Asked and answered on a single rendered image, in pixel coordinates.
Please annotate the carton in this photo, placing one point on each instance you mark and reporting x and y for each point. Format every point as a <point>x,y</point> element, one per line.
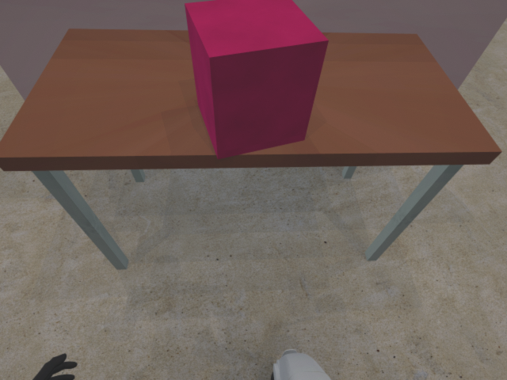
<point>256,66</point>

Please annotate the robot right shin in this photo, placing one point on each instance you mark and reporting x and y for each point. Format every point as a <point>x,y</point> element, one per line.
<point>289,351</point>

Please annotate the robot right thigh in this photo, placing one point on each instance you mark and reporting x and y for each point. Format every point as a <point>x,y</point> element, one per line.
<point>298,366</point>

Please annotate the table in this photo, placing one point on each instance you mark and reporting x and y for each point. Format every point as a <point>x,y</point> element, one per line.
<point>126,99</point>

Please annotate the left robot hand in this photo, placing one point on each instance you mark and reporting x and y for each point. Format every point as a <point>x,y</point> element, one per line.
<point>55,365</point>

